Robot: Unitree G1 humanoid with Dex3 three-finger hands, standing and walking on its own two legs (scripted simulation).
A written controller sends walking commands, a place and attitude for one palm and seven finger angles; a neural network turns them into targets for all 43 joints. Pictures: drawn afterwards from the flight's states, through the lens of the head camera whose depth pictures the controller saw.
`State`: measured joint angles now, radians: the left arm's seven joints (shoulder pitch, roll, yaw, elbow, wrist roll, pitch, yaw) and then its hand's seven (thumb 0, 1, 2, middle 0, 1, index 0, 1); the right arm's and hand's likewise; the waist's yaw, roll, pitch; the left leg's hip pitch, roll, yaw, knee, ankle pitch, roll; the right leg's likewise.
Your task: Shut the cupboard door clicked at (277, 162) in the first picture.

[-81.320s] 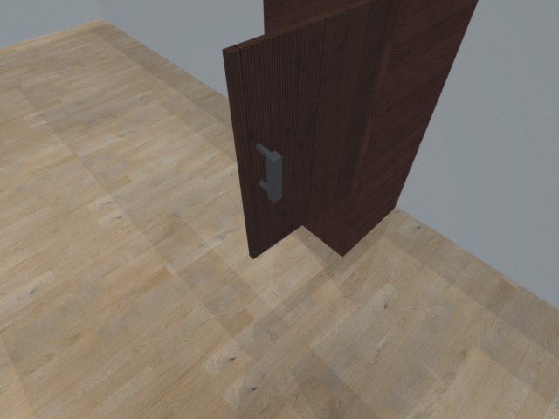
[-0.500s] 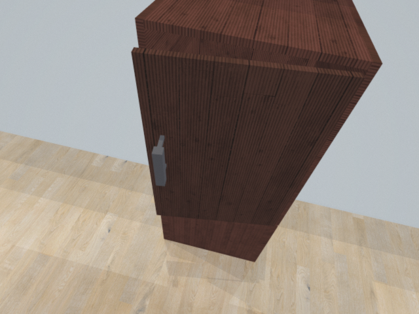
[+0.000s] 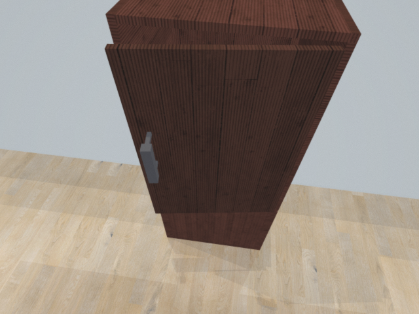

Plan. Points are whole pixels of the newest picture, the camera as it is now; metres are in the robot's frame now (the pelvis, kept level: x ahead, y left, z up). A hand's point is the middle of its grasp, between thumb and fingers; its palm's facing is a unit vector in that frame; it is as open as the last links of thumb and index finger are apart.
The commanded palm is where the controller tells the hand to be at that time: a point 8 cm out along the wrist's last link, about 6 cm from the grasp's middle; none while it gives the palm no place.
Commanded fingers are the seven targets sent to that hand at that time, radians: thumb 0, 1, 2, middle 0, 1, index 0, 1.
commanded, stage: come to a stop and stand still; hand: left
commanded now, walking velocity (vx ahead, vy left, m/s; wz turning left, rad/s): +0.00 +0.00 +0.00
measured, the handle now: (151, 157) +0.45 +0.16 +0.01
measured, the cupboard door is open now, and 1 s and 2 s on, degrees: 9 9 9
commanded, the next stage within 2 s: look again from close up in 0.40 s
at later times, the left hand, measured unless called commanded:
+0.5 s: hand out of the picture +0.00 +0.23 -0.16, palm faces -0.03 -0.97 -0.24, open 7.4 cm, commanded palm none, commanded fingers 0.00 0.90 0.90 -0.20 -0.30 -0.20 -0.30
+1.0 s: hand out of the picture +0.06 +0.23 -0.16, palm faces -0.02 -0.97 -0.25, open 7.4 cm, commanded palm none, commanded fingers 0.00 0.90 0.90 -0.20 -0.30 -0.20 -0.30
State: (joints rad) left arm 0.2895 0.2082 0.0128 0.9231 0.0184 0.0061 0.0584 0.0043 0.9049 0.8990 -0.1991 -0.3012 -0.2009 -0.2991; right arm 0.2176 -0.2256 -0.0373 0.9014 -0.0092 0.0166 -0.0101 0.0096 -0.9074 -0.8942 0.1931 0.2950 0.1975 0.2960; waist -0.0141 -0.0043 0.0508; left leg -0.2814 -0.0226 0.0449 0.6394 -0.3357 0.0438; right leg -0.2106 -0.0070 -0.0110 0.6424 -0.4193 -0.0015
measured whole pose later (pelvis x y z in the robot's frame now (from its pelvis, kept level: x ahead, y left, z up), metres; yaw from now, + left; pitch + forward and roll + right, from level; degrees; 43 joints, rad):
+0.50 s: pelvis -0.01 +0.03 +0.01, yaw +0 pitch +0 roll +0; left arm 0.28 0.23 -0.02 1.00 0.02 0.01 0.03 0.00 0.91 0.90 -0.20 -0.30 -0.20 -0.30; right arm 0.25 -0.22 0.02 1.03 -0.01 -0.01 0.00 0.01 -0.91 -0.89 0.20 0.30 0.20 0.30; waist 0.00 -0.02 0.04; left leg -0.25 -0.06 0.06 0.47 -0.23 0.08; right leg -0.19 -0.04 0.01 0.48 -0.30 0.03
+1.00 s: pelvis +0.01 +0.02 +0.02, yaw +0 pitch +0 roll +0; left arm 0.19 0.27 -0.02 1.04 0.02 0.00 0.03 0.00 0.91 0.90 -0.20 -0.30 -0.20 -0.30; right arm 0.12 -0.23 0.02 1.06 -0.01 -0.03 -0.01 0.01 -0.90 -0.89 0.20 0.30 0.20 0.30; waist 0.01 -0.04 0.03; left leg -0.18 -0.06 0.06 0.43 -0.25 0.07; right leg -0.11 -0.04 0.01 0.43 -0.31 0.03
